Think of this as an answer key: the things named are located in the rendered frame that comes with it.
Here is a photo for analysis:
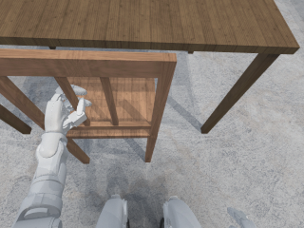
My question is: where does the chair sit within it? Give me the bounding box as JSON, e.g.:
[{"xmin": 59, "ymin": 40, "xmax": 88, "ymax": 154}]
[{"xmin": 0, "ymin": 48, "xmax": 177, "ymax": 164}]

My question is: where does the left robot hand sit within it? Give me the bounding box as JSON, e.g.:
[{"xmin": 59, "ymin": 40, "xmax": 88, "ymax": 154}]
[{"xmin": 44, "ymin": 85, "xmax": 92, "ymax": 136}]

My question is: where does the robot thigh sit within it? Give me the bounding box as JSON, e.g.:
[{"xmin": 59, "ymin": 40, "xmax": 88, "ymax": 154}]
[
  {"xmin": 95, "ymin": 198, "xmax": 128, "ymax": 228},
  {"xmin": 162, "ymin": 199, "xmax": 202, "ymax": 228}
]

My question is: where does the table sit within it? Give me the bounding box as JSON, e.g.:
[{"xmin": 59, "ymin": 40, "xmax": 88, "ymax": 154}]
[{"xmin": 0, "ymin": 0, "xmax": 300, "ymax": 135}]

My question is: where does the left robot upper arm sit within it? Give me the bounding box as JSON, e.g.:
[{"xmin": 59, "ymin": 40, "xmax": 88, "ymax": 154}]
[{"xmin": 12, "ymin": 217, "xmax": 63, "ymax": 228}]

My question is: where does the robot right thigh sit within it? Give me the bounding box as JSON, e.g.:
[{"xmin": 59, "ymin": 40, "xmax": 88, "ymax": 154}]
[{"xmin": 162, "ymin": 199, "xmax": 202, "ymax": 228}]

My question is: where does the right robot hand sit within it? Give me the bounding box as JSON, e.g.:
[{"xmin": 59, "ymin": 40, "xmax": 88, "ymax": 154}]
[{"xmin": 227, "ymin": 207, "xmax": 257, "ymax": 228}]

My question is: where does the robot left forearm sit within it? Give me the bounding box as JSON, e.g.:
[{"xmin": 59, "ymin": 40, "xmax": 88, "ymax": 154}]
[{"xmin": 10, "ymin": 132, "xmax": 68, "ymax": 228}]

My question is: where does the robot left thigh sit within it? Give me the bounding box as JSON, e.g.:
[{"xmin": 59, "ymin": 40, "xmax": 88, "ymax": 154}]
[{"xmin": 95, "ymin": 198, "xmax": 128, "ymax": 228}]

